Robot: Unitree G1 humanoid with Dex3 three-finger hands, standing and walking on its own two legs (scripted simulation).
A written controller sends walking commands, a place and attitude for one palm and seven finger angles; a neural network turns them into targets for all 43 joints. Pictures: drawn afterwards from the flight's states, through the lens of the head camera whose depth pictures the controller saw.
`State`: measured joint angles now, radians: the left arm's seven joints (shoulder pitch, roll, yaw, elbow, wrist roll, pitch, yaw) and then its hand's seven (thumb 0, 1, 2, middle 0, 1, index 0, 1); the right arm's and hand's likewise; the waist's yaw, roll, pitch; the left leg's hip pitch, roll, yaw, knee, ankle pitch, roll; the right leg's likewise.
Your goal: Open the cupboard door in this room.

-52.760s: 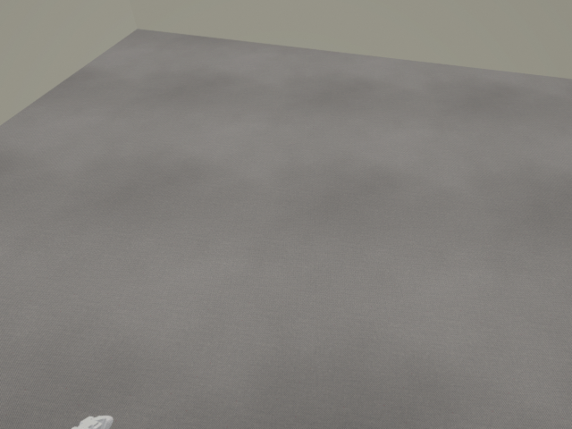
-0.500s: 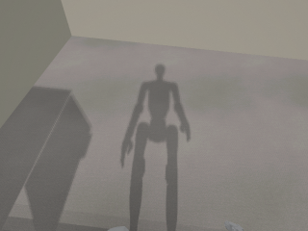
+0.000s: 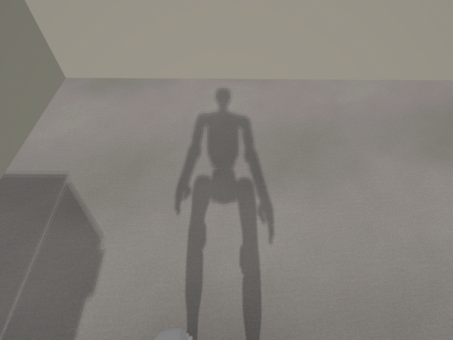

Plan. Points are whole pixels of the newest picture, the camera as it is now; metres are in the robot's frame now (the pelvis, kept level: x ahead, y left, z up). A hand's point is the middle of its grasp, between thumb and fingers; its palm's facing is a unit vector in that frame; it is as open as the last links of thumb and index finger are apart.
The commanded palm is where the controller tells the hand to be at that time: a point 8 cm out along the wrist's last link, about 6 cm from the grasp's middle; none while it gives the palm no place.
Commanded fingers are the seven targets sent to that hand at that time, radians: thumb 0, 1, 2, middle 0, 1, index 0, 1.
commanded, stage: turn to face it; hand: left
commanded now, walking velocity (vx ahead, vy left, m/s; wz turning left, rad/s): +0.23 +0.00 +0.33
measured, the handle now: out of the picture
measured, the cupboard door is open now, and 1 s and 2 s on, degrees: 41 41 41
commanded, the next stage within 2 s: none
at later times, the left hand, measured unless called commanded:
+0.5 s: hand (131, 294) +0.23 +0.22 -0.16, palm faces +0.22 -0.95 -0.23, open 7.3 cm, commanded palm none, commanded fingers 0.00 0.90 0.90 -0.20 -0.30 -0.20 -0.30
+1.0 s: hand out of the picture +0.14 +0.17 -0.19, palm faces +0.54 -0.81 -0.24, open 7.4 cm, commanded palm none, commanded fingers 0.00 0.90 0.90 -0.20 -0.30 -0.20 -0.30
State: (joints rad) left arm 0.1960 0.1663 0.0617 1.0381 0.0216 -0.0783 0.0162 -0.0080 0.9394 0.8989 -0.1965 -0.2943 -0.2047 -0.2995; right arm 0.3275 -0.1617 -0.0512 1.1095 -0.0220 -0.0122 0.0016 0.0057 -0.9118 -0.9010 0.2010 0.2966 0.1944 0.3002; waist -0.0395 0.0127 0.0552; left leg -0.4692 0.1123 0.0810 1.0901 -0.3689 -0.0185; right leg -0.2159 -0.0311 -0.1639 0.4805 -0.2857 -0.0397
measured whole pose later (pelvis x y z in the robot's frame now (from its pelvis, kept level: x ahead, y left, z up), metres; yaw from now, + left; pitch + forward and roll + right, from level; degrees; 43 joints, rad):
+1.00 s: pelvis +0.22 -0.02 -0.02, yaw +33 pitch +1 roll +1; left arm 0.25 0.24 0.05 0.94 0.02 0.03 0.01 0.00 0.90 0.90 -0.20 -0.29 -0.21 -0.30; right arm 0.07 -0.25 -0.07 0.89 -0.02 0.04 0.03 0.00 -0.91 -0.90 0.20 0.30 0.19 0.30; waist 0.01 -0.06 0.12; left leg -0.34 0.00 0.11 0.64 -0.27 0.03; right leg -0.32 -0.16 -0.21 0.91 -0.54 0.05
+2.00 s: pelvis +0.27 -0.03 +0.00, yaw +67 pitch +2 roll -1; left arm 0.14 0.26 0.07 0.89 0.02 0.06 0.00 0.00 0.91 0.90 -0.19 -0.29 -0.20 -0.30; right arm 0.17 -0.21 -0.06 0.91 -0.03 0.04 0.01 0.00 -0.90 -0.90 0.21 0.30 0.20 0.30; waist -0.01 -0.01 0.08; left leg -0.30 -0.02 -0.03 0.48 -0.22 0.04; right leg -0.47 -0.07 0.00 0.98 -0.40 0.10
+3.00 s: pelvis +0.29 -0.02 +0.00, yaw +102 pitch +3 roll -1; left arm 0.09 0.23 0.05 0.87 0.02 0.05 0.01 0.00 0.91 0.90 -0.19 -0.29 -0.20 -0.30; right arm 0.21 -0.20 -0.07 0.93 -0.03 0.04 0.00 0.00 -0.90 -0.90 0.21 0.30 0.20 0.30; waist -0.04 0.02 0.09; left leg -0.32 -0.07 -0.12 0.50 -0.22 0.04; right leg -0.39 -0.02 0.01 0.79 -0.41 0.08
